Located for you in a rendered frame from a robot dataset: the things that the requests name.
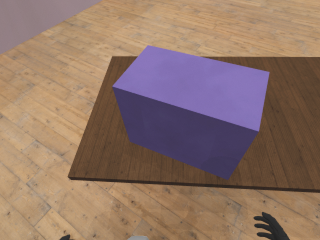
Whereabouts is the table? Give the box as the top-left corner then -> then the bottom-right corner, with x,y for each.
67,56 -> 320,193

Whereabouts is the carton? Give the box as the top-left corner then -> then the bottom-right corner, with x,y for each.
112,45 -> 270,180

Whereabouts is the robot right hand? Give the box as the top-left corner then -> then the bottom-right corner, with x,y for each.
253,212 -> 290,240

